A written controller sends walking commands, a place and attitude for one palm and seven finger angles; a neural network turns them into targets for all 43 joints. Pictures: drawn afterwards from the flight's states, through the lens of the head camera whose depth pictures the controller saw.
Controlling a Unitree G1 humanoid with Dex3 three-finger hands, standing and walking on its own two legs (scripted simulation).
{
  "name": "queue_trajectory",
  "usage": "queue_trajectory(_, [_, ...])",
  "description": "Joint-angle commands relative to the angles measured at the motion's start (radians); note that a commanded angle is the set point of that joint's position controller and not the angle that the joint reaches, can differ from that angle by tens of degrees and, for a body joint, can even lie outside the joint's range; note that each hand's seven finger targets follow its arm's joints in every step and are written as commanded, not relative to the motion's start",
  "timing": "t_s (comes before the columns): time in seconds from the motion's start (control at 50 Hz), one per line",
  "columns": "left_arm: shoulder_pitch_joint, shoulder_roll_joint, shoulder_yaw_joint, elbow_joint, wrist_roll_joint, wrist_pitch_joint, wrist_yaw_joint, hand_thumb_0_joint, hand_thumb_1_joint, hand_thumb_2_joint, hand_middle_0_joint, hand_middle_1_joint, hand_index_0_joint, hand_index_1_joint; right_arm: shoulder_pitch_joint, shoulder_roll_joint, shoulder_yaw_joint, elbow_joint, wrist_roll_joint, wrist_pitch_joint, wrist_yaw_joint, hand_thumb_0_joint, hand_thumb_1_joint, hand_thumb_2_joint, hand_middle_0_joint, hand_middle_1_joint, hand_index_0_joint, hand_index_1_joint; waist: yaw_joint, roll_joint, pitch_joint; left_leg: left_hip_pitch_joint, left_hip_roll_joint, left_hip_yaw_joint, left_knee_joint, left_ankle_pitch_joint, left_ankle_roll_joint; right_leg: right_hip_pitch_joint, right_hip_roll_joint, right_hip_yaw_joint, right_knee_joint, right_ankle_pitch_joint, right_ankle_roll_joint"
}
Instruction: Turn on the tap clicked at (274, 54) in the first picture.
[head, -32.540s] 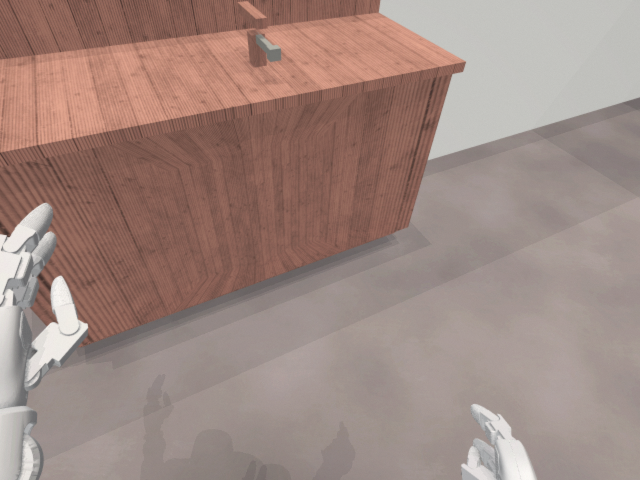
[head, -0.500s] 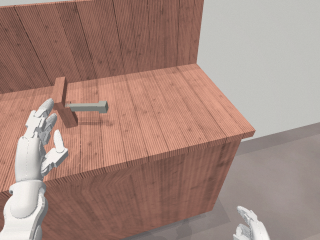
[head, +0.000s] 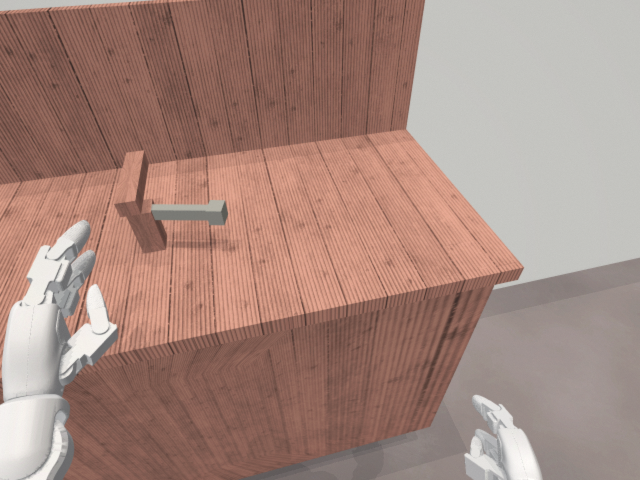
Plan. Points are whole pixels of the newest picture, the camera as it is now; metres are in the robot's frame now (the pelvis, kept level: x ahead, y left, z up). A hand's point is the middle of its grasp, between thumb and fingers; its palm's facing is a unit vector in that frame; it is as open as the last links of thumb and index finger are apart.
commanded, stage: draw the hand back beside the body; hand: left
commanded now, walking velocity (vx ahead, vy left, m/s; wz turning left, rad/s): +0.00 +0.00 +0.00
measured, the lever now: (217, 212) +0.46 +0.23 +0.10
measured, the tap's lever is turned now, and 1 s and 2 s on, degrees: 74 74 74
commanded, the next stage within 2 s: step back with the hand held close in 0.06 s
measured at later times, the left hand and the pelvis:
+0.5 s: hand (121, 349) +0.19 +0.23 +0.14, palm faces +0.30 -0.86 -0.41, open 7.4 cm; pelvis -0.02 +0.00 -0.01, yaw -1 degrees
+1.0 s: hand (61, 405) +0.13 +0.25 +0.14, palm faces +0.38 -0.85 -0.35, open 7.4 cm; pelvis -0.09 +0.02 -0.03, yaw +1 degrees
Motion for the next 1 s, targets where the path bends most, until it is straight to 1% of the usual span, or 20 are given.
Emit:
queue_trajectory(0.0, [-0.132,0.182,0.097,-0.223,-0.002,-0.071,0.01,0.0,0.9,0.9,-0.2,-0.3,-0.2,-0.3,-0.149,-0.109,-0.035,-0.169,-0.001,-0.065,-0.011,0.0,-0.9,-0.9,0.2,0.3,0.2,0.3,-0.01,0.002,-0.084,0.037,0.014,-0.024,-0.058,0.102,0.01,-0.062,-0.017,0.028,-0.065,0.076,-0.012])
queue_trajectory(0.12, [-0.105,0.193,0.116,-0.225,-0.007,-0.07,0.004,0.0,0.9,0.9,-0.2,-0.3,-0.2,-0.3,-0.154,-0.105,-0.036,-0.173,-0.001,-0.063,-0.009,0.0,-0.9,-0.9,0.2,0.3,0.2,0.3,-0.007,-0.021,-0.075,0.028,0.016,-0.012,-0.047,0.114,0.013,-0.063,-0.02,0.029,-0.069,0.092,-0.009])
queue_trajectory(0.14, [-0.108,0.192,0.117,-0.236,-0.006,-0.07,0.002,0.0,0.9,0.9,-0.2,-0.3,-0.2,-0.3,-0.156,-0.107,-0.035,-0.174,0.0,-0.062,-0.008,0.0,-0.9,-0.9,0.2,0.3,0.2,0.3,-0.01,0.022,-0.076,0.032,0.013,-0.012,-0.047,0.121,0.012,-0.064,-0.021,0.031,-0.07,0.097,-0.012])
queue_trajectory(0.16, [-0.148,0.218,0.135,-0.289,-0.007,-0.078,0.006,0.0,0.9,0.9,-0.2,-0.3,-0.2,-0.3,-0.156,-0.104,-0.034,-0.177,0.0,-0.064,-0.007,0.0,-0.9,-0.9,0.2,0.3,0.2,0.3,-0.006,0.047,-0.097,0.036,0.014,-0.014,-0.046,0.124,0.009,-0.052,-0.024,0.032,-0.066,0.102,-0.013])
queue_trajectory(0.18, [-0.241,0.331,0.266,-0.358,-0.011,-0.113,0.017,0.0,0.9,0.9,-0.2,-0.3,-0.2,-0.3,-0.155,-0.105,-0.015,-0.221,0.01,-0.044,-0.012,0.0,-0.9,-0.9,0.2,0.3,0.2,0.3,-0.029,0.016,0.024,-0.075,0.037,-0.045,0.0,0.059,0.027,-0.166,-0.074,0.105,-0.086,0.172,0.002])
queue_trajectory(0.2, [-0.134,0.25,0.206,-0.256,-0.005,-0.115,0.008,0.0,0.9,0.9,-0.2,-0.3,-0.2,-0.3,-0.147,-0.092,-0.012,-0.181,0.0,-0.031,-0.013,0.0,-0.9,-0.9,0.2,0.3,0.2,0.3,-0.037,-0.03,0.004,-0.083,0.036,-0.057,0.028,0.057,0.027,-0.176,-0.102,0.103,-0.076,0.212,0.002])
queue_trajectory(0.22, [-0.077,0.226,0.184,-0.226,-0.001,-0.107,0.003,0.0,0.9,0.9,-0.2,-0.3,-0.2,-0.3,-0.142,-0.094,-0.018,-0.188,-0.002,-0.022,-0.009,0.0,-0.9,-0.9,0.2,0.3,0.2,0.3,-0.038,-0.083,-0.006,-0.078,0.039,-0.059,0.047,0.074,0.027,-0.188,-0.113,0.109,-0.074,0.237,0.006])
queue_trajectory(0.3, [0.041,0.179,0.153,-0.246,0.002,-0.101,-0.004,0.0,0.9,0.9,-0.2,-0.3,-0.2,-0.3,-0.104,-0.112,-0.042,-0.225,0.003,0.004,-0.011,0.0,-0.9,-0.9,0.2,0.3,0.2,0.3,-0.042,-0.032,-0.158,-0.034,0.067,-0.046,0.079,0.224,0.025,-0.161,-0.125,0.093,0.01,0.329,0.014])
queue_trajectory(0.36, [0.094,0.187,0.162,-0.3,0.004,-0.095,0.002,0.0,0.9,0.9,-0.2,-0.3,-0.2,-0.3,-0.091,-0.116,-0.049,-0.242,0.007,0.018,-0.017,0.0,-0.9,-0.9,0.2,0.3,0.2,0.3,-0.044,-0.032,-0.233,-0.024,0.086,-0.052,0.085,0.314,0.026,-0.151,-0.116,0.078,0.056,0.336,0.022])
queue_trajectory(0.42, [0.074,0.224,0.186,-0.371,0.007,-0.092,0.014,0.0,0.9,0.9,-0.2,-0.3,-0.2,-0.3,-0.094,-0.119,-0.057,-0.258,0.01,0.024,-0.025,0.0,-0.9,-0.9,0.2,0.3,0.2,0.3,-0.047,-0.069,-0.232,-0.063,0.093,-0.061,0.098,0.304,0.023,-0.173,-0.118,0.084,0.072,0.324,0.024])
queue_trajectory(0.44, [0.061,0.264,0.217,-0.405,0.009,-0.095,0.022,0.0,0.9,0.9,-0.2,-0.3,-0.2,-0.3,-0.102,-0.122,-0.057,-0.258,0.009,0.022,-0.029,0.0,-0.9,-0.9,0.2,0.3,0.2,0.3,-0.046,-0.037,-0.24,-0.066,0.093,-0.064,0.092,0.301,0.025,-0.178,-0.121,0.09,0.082,0.315,0.021])
queue_trajectory(0.46, [0.073,0.242,0.206,-0.397,0.009,-0.095,0.026,0.0,0.9,0.9,-0.2,-0.3,-0.2,-0.3,-0.097,-0.115,-0.056,-0.258,0.008,0.023,-0.033,0.0,-0.9,-0.9,0.2,0.3,0.2,0.3,-0.047,-0.043,-0.231,-0.091,0.099,-0.074,0.088,0.291,0.025,-0.175,-0.117,0.085,0.092,0.292,0.021])
queue_trajectory(0.64, [0.101,0.229,0.208,-0.415,0.022,-0.096,0.055,0.0,0.9,0.9,-0.2,-0.3,-0.2,-0.3,-0.089,-0.132,-0.059,-0.257,0.008,0.001,-0.039,0.0,-0.9,-0.9,0.2,0.3,0.2,0.3,-0.059,0.066,-0.141,-0.304,0.124,-0.162,-0.029,-0.206,0.039,-0.217,-0.069,0.09,0.121,-0.029,0.017])
queue_trajectory(0.76, [0.079,0.197,0.186,-0.385,0.039,-0.091,0.061,0.0,0.9,0.9,-0.2,-0.3,-0.2,-0.3,-0.07,-0.13,-0.054,-0.252,0.008,-0.004,-0.04,0.0,-0.9,-0.9,0.2,0.3,0.2,0.3,-0.065,0.011,-0.109,-0.418,0.136,-0.177,-0.04,-0.367,0.053,-0.21,-0.061,0.104,0.126,-0.135,0.024])
queue_trajectory(0.8, [0.057,0.2,0.182,-0.383,0.044,-0.088,0.065,0.0,0.9,0.9,-0.2,-0.3,-0.2,-0.3,-0.066,-0.13,-0.055,-0.249,0.008,-0.005,-0.039,0.0,-0.9,-0.9,0.2,0.3,0.2,0.3,-0.065,-0.044,-0.096,-0.417,0.118,-0.15,0.03,-0.372,0.05,-0.254,-0.089,0.132,0.085,-0.183,0.014])
queue_trajectory(0.84, [0.027,0.229,0.19,-0.41,0.041,-0.087,0.073,0.0,0.9,0.9,-0.2,-0.3,-0.2,-0.3,-0.058,-0.127,-0.055,-0.231,0.007,-0.005,-0.039,0.0,-0.9,-0.9,0.2,0.3,0.2,0.3,-0.074,-0.099,-0.101,-0.302,0.074,-0.096,0.193,-0.298,0.025,-0.402,-0.169,0.188,0.004,-0.245,-0.03])
queue_trajectory(0.9, [0.019,0.227,0.178,-0.444,0.033,-0.088,0.085,0.0,0.9,0.9,-0.2,-0.3,-0.2,-0.3,-0.045,-0.106,-0.043,-0.213,0.007,-0.009,-0.033,0.0,-0.9,-0.9,0.2,0.3,0.2,0.3,-0.083,-0.137,-0.135,-0.213,0.042,-0.062,0.335,-0.206,0.005,-0.484,-0.257,0.209,0.001,-0.173,-0.079])
queue_trajectory(0.92, [0.017,0.233,0.184,-0.471,0.031,-0.091,0.088,0.0,0.9,0.9,-0.2,-0.3,-0.2,-0.3,-0.045,-0.107,-0.043,-0.21,0.008,-0.011,-0.032,0.0,-0.9,-0.9,0.2,0.3,0.2,0.3,-0.084,-0.124,-0.15,-0.211,0.047,-0.07,0.317,-0.199,0.006,-0.472,-0.256,0.191,0.026,-0.139,-0.078])
queue_trajectory(0.94, [0.019,0.256,0.205,-0.507,0.03,-0.088,0.091,0.0,0.9,0.9,-0.2,-0.3,-0.2,-0.3,-0.051,-0.118,-0.045,-0.217,0.006,-0.011,-0.035,0.0,-0.9,-0.9,0.2,0.3,0.2,0.3,-0.084,-0.049,-0.166,-0.222,0.06,-0.096,0.246,-0.188,0.01,-0.44,-0.227,0.164,0.082,-0.101,-0.067])
queue_trajectory(0.98, [0.055,0.257,0.223,-0.537,0.031,-0.097,0.092,0.0,0.9,0.9,-0.2,-0.3,-0.2,-0.3,-0.066,-0.122,-0.042,-0.234,0.004,-0.013,-0.038,0.0,-0.9,-0.9,0.2,0.3,0.2,0.3,-0.076,0.086,-0.159,-0.324,0.143,-0.227,0.033,-0.254,0.043,-0.38,-0.097,0.086,0.249,-0.115,0.002])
